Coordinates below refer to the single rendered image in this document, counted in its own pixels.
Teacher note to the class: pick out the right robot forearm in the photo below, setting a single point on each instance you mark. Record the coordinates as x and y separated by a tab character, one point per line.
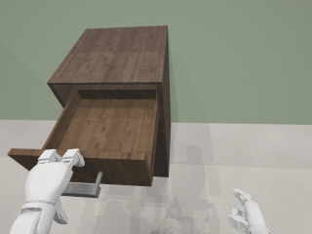
258	229

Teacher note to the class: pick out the handle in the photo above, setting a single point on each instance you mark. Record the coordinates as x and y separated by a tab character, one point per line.
84	190

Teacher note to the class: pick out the drawer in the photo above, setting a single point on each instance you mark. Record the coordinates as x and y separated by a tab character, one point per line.
115	130

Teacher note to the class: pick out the left robot hand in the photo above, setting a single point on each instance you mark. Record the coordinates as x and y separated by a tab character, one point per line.
49	178

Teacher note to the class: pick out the right robot hand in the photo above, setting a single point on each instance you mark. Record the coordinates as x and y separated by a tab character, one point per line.
243	218

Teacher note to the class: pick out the cabinet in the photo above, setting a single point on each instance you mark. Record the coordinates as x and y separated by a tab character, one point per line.
122	58

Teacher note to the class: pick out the left robot forearm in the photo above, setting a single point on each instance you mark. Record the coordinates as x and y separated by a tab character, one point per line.
35	217

